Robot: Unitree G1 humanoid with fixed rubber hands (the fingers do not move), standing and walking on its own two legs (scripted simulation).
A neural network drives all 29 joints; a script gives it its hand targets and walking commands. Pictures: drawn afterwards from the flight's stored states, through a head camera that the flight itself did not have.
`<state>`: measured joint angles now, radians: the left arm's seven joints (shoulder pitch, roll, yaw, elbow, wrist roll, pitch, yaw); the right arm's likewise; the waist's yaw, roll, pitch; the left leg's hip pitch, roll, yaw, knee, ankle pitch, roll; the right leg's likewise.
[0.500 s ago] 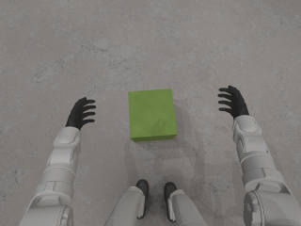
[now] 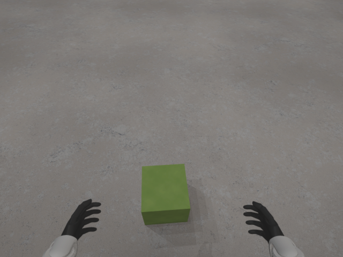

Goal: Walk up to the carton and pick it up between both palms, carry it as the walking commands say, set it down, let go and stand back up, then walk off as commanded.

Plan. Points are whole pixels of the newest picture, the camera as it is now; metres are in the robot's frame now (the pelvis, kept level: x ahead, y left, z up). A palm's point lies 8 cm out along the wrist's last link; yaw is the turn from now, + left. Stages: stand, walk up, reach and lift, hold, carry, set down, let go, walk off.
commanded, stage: let go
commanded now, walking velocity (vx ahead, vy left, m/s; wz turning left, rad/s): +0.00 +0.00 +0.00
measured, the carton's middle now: (164, 194) +0.53 +0.03 -0.67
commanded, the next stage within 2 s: stand in 0.38 s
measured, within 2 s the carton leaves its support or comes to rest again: neither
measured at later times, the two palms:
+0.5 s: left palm (55, 222) +0.21 +0.29 -0.07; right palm (271, 222) +0.20 -0.24 -0.06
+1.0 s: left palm (48, 215) +0.22 +0.32 -0.07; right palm (285, 220) +0.20 -0.28 -0.06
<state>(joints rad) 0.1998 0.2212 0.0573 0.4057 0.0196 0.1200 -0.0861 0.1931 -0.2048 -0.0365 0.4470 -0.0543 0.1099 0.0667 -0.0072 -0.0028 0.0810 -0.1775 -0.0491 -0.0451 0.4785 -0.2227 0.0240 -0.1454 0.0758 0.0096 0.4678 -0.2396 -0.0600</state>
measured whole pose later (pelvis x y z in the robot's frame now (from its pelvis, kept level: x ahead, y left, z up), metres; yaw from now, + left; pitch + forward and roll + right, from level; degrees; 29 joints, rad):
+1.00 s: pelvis +0.08 +0.03 +0.00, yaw -2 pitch +0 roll +0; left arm 0.21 0.37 0.04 0.66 0.03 0.00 0.03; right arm 0.18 -0.35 -0.07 0.73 -0.02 -0.01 -0.03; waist -0.01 -0.02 -0.02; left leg -0.14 -0.07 0.00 0.44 -0.28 0.05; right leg -0.13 0.04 0.05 0.46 -0.31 -0.02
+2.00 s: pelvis +0.03 +0.02 +0.01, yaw -2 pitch -2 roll +0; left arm 0.16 0.39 0.00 0.92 0.02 -0.03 0.01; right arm 0.13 -0.38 -0.01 0.97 -0.01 -0.03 -0.01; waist 0.01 -0.02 0.00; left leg -0.12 -0.05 -0.01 0.35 -0.20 0.04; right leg -0.09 0.06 0.04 0.33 -0.21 -0.04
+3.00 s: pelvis +0.00 -0.02 +0.00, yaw +15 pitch +0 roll +1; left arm 0.20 0.31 0.02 0.88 0.04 0.04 0.05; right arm 0.15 -0.33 -0.05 0.91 -0.01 0.07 0.02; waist 0.01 -0.01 0.05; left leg -0.38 0.05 0.01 0.89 -0.43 -0.07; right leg -0.18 -0.06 -0.15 0.45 -0.26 -0.02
